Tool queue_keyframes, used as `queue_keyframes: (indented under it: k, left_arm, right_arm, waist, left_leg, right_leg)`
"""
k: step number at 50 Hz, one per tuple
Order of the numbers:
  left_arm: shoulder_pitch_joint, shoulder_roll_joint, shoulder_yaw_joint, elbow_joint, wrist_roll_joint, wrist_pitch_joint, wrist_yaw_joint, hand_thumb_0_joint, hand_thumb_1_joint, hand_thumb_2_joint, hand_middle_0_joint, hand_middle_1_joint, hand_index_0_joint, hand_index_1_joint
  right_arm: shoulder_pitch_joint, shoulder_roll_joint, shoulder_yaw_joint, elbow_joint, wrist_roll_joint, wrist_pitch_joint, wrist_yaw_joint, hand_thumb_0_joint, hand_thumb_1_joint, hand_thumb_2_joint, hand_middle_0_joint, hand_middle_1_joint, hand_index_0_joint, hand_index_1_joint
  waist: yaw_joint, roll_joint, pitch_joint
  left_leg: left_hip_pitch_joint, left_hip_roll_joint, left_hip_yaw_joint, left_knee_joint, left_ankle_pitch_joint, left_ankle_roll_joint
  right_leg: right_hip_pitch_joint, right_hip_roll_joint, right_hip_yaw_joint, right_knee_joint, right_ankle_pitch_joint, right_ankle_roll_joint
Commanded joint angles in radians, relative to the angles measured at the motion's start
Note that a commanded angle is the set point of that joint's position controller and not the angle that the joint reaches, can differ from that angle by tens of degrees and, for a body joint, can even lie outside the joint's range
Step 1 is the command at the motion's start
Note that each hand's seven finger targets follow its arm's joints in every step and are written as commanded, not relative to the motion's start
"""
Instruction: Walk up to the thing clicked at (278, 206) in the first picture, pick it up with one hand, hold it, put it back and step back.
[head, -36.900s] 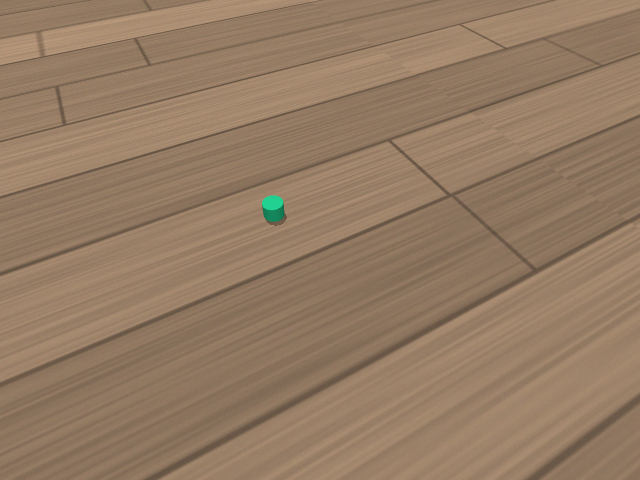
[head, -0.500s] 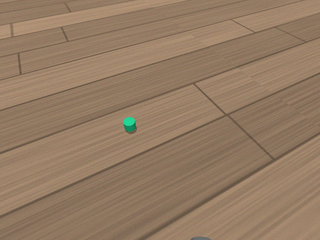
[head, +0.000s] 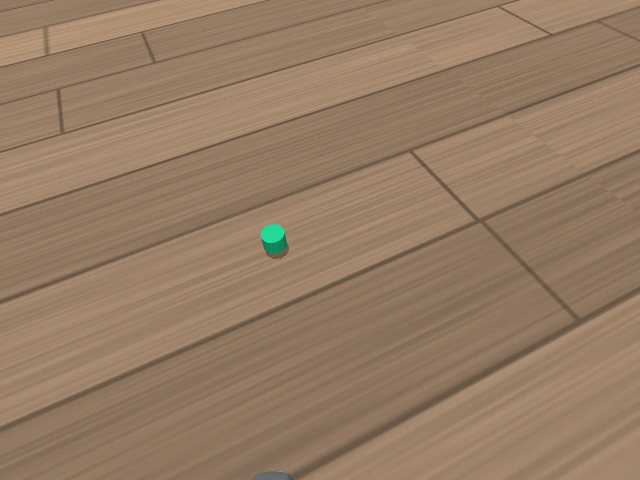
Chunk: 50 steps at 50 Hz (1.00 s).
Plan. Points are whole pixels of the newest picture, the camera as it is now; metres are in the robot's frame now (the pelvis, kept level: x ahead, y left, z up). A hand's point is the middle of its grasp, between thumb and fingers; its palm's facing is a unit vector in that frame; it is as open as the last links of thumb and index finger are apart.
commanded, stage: step back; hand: left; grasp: from above
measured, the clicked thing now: (273, 239) +1.02 +0.26 -0.73
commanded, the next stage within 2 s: stand in 0.20 s
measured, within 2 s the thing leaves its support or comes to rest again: neither
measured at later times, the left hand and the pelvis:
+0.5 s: hand out of the picture +0.10 +0.27 -0.14, palm faces -0.03 -0.94 -0.34, open 7.4 cm; pelvis +0.02 +0.01 +0.02, yaw -1 degrees
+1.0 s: hand out of the picture +0.10 +0.26 -0.13, palm faces -0.04 -0.94 -0.35, open 7.4 cm; pelvis +0.02 +0.01 +0.02, yaw -1 degrees
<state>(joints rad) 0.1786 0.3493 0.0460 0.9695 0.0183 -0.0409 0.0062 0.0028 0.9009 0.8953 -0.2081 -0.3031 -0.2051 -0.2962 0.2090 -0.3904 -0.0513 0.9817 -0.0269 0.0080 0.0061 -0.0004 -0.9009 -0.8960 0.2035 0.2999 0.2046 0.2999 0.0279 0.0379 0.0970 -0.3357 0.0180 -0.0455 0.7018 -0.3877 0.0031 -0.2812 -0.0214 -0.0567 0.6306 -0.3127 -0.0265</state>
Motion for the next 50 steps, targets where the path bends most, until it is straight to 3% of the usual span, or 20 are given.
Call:
queue_keyframes:
  k: [1,2,3,4,5,6,8,9,10,12,13,16,18,22,24,37,38,42,46,50]
  left_arm:
    - [-0.046,0.251,0.048,-0.082,-0.016,-0.007,0.023,0.0,0.9,0.9,-0.2,-0.3,-0.2,-0.3]
    - [-0.04,0.233,0.042,-0.09,-0.018,-0.003,0.025,0.0,0.9,0.9,-0.2,-0.3,-0.2,-0.3]
    - [-0.033,0.217,0.037,-0.092,-0.024,0.004,0.025,0.0,0.9,0.9,-0.2,-0.3,-0.2,-0.3]
    - [-0.038,0.22,0.037,-0.07,-0.033,0.013,0.026,0.0,0.9,0.9,-0.2,-0.3,-0.2,-0.3]
    - [-0.021,0.214,0.036,-0.045,-0.025,0.012,0.028,0.0,0.9,0.9,-0.2,-0.3,-0.2,-0.3]
    - [-0.021,0.212,0.032,-0.037,-0.019,0.006,0.027,0.0,0.9,0.9,-0.2,-0.3,-0.2,-0.3]
    - [0.001,0.257,0.043,-0.019,-0.012,-0.003,0.024,0.0,0.9,0.9,-0.2,-0.3,-0.2,-0.3]
    - [-0.029,0.282,0.049,-0.019,-0.009,-0.003,0.022,0.0,0.9,0.9,-0.2,-0.3,-0.2,-0.3]
    - [-0.063,0.233,0.015,0.012,-0.006,0.002,0.011,0.0,0.9,0.9,-0.2,-0.3,-0.2,-0.3]
    - [-0.076,0.198,0.004,0.02,-0.014,0.008,0.0,0.0,0.9,0.9,-0.2,-0.3,-0.2,-0.3]
    - [-0.061,0.192,-0.003,0.029,-0.019,0.006,-0.001,0.0,0.9,0.9,-0.2,-0.3,-0.2,-0.3]
    - [-0.098,0.226,-0.003,0.059,-0.017,0.0,-0.001,0.0,0.9,0.9,-0.2,-0.3,-0.2,-0.3]
    - [-0.107,0.224,-0.006,0.07,-0.018,-0.003,-0.002,0.0,0.9,0.9,-0.2,-0.3,-0.2,-0.3]
    - [-0.126,0.223,-0.012,0.092,-0.017,-0.007,-0.002,0.0,0.9,0.9,-0.2,-0.3,-0.2,-0.3]
    - [-0.136,0.224,-0.012,0.1,-0.017,-0.006,-0.002,0.0,0.9,0.9,-0.2,-0.3,-0.2,-0.3]
    - [-0.149,0.221,-0.008,0.123,-0.012,-0.005,-0.002,0.0,0.9,0.9,-0.2,-0.3,-0.2,-0.3]
    - [-0.137,0.219,-0.008,0.127,-0.014,-0.005,-0.002,0.0,0.9,0.9,-0.2,-0.3,-0.2,-0.3]
    - [-0.138,0.218,-0.008,0.128,-0.013,-0.003,-0.003,0.0,0.9,0.9,-0.2,-0.3,-0.2,-0.3]
    - [-0.141,0.218,-0.006,0.128,-0.012,-0.002,-0.001,0.0,0.9,0.9,-0.2,-0.3,-0.2,-0.3]
    - [-0.137,0.219,-0.008,0.128,-0.015,0.001,-0.003,0.0,0.9,0.9,-0.2,-0.3,-0.2,-0.3]
  right_arm:
    - [0.038,-0.16,-0.051,-0.024,-0.005,-0.024,-0.023,0.0,-0.9,-0.9,0.2,0.3,0.2,0.3]
    - [0.025,-0.206,-0.061,-0.03,-0.009,-0.024,-0.026,0.0,-0.9,-0.9,0.2,0.3,0.2,0.3]
    - [-0.019,-0.24,-0.064,-0.049,-0.009,-0.025,-0.026,0.0,-0.9,-0.9,0.2,0.3,0.2,0.3]
    - [-0.083,-0.264,-0.059,-0.057,0.006,-0.021,-0.021,0.0,-0.9,-0.9,0.2,0.3,0.2,0.3]
    - [-0.128,-0.241,-0.053,-0.053,0.006,-0.018,-0.018,0.0,-0.9,-0.9,0.2,0.3,0.2,0.3]
    - [-0.14,-0.22,-0.044,-0.042,0.005,-0.014,-0.017,0.0,-0.9,-0.9,0.2,0.3,0.2,0.3]
    - [-0.166,-0.198,-0.032,-0.051,0.008,-0.01,-0.016,0.0,-0.9,-0.9,0.2,0.3,0.2,0.3]
    - [-0.139,-0.186,-0.029,-0.039,0.009,-0.007,-0.018,0.0,-0.9,-0.9,0.2,0.3,0.2,0.3]
    - [-0.085,-0.162,-0.013,-0.012,0.024,-0.021,-0.011,0.0,-0.9,-0.9,0.2,0.3,0.2,0.3]
    - [-0.128,-0.207,-0.013,0.012,0.014,-0.041,-0.008,0.0,-0.9,-0.9,0.2,0.3,0.2,0.3]
    - [-0.171,-0.205,-0.013,0.01,0.012,-0.046,-0.005,0.0,-0.9,-0.9,0.2,0.3,0.2,0.3]
    - [-0.17,-0.172,-0.001,0.025,0.018,-0.05,-0.008,0.0,-0.9,-0.9,0.2,0.3,0.2,0.3]
    - [-0.166,-0.176,0.001,0.043,0.021,-0.051,-0.008,0.0,-0.9,-0.9,0.2,0.3,0.2,0.3]
    - [-0.174,-0.163,0.004,0.06,0.024,-0.047,-0.006,0.0,-0.9,-0.9,0.2,0.3,0.2,0.3]
    - [-0.186,-0.157,0.006,0.067,0.023,-0.044,-0.004,0.0,-0.9,-0.9,0.2,0.3,0.2,0.3]
    - [-0.185,-0.162,0.01,0.102,0.018,-0.048,-0.005,0.0,-0.9,-0.9,0.2,0.3,0.2,0.3]
    - [-0.196,-0.162,0.009,0.106,0.018,-0.046,-0.004,0.0,-0.9,-0.9,0.2,0.3,0.2,0.3]
    - [-0.177,-0.169,0.012,0.113,0.018,-0.046,-0.004,0.0,-0.9,-0.9,0.2,0.3,0.2,0.3]
    - [-0.167,-0.173,0.011,0.113,0.018,-0.045,-0.007,0.0,-0.9,-0.9,0.2,0.3,0.2,0.3]
    - [-0.155,-0.167,0.016,0.117,0.015,-0.045,-0.006,0.0,-0.9,-0.9,0.2,0.3,0.2,0.3]
  waist:
    - [-0.031,-0.146,-0.148]
    - [-0.024,-0.047,-0.171]
    - [-0.011,0.02,-0.188]
    - [-0.003,0.077,-0.176]
    - [0.014,0.09,-0.154]
    - [0.019,0.07,-0.155]
    - [0.017,0.042,-0.165]
    - [-0.004,-0.005,-0.15]
    - [-0.043,-0.001,-0.146]
    - [-0.015,0.052,-0.135]
    - [0.0,0.056,-0.146]
    - [-0.021,-0.008,-0.143]
    - [-0.026,-0.019,-0.137]
    - [-0.035,-0.049,-0.129]
    - [-0.033,-0.051,-0.11]
    - [-0.028,-0.027,-0.136]
    - [-0.019,-0.025,-0.123]
    - [-0.024,-0.023,-0.118]
    - [-0.029,-0.033,-0.134]
    - [-0.03,-0.031,-0.103]
  left_leg:
    - [0.171,0.013,0.022,-0.218,0.355,0.028]
    - [0.195,0.106,-0.085,-0.214,0.489,0.061]
    - [0.182,0.201,-0.196,-0.254,0.497,0.12]
    - [0.085,0.244,-0.217,-0.257,0.429,0.19]
    - [0.031,0.254,-0.209,-0.254,0.395,0.189]
    - [0.039,0.213,-0.153,-0.228,0.398,0.153]
    - [0.016,0.134,-0.079,-0.165,0.343,0.086]
    - [0.007,0.096,-0.063,-0.15,0.267,0.057]
    - [0.096,0.088,-0.074,-0.243,0.184,0.04]
    - [0.089,0.157,-0.146,-0.342,0.207,0.061]
    - [0.108,0.156,-0.139,-0.325,0.253,0.057]
    - [0.19,0.122,-0.074,-0.301,0.401,0.032]
    - [0.216,0.119,-0.063,-0.315,0.416,0.026]
    - [0.243,0.114,-0.048,-0.35,0.38,0.021]
    - [0.243,0.11,-0.044,-0.368,0.32,0.015]
    - [0.218,0.12,-0.034,-0.423,0.323,0.003]
    - [0.224,0.113,-0.036,-0.429,0.288,-0.001]
    - [0.205,0.116,-0.037,-0.441,0.27,0.001]
    - [0.22,0.123,-0.037,-0.427,0.326,0.005]
    - [0.205,0.115,-0.036,-0.442,0.261,-0.002]
  right_leg:
    - [0.031,-0.164,0.15,-0.009,0.564,-0.05]
    - [-0.011,-0.121,0.128,0.036,0.453,-0.024]
    - [-0.031,-0.047,0.091,0.086,0.248,0.0]
    - [0.035,0.01,0.04,0.101,0.018,0.007]
    - [0.088,0.005,0.05,0.062,-0.065,0.004]
    - [0.106,-0.007,0.069,-0.035,-0.011,-0.003]
    - [0.13,-0.067,0.143,-0.081,0.202,-0.016]
    - [0.102,-0.11,0.216,-0.11,0.194,-0.04]
    - [0.052,-0.124,0.2,-0.156,0.114,-0.046]
    - [0.096,-0.054,0.126,-0.125,0.108,-0.005]
    - [0.121,-0.065,0.125,-0.162,0.141,-0.005]
    - [0.123,-0.092,0.144,-0.209,0.279,-0.006]
    - [0.132,-0.097,0.142,-0.238,0.313,-0.003]
    - [0.135,-0.105,0.144,-0.296,0.298,0.004]
    - [0.121,-0.105,0.148,-0.325,0.236,0.007]
    - [0.196,-0.111,0.14,-0.356,0.248,0.01]
    - [0.167,-0.108,0.14,-0.37,0.205,0.013]
    - [0.179,-0.106,0.137,-0.371,0.193,0.015]
    - [0.189,-0.111,0.137,-0.362,0.245,0.011]
    - [0.152,-0.105,0.139,-0.377,0.165,0.013]
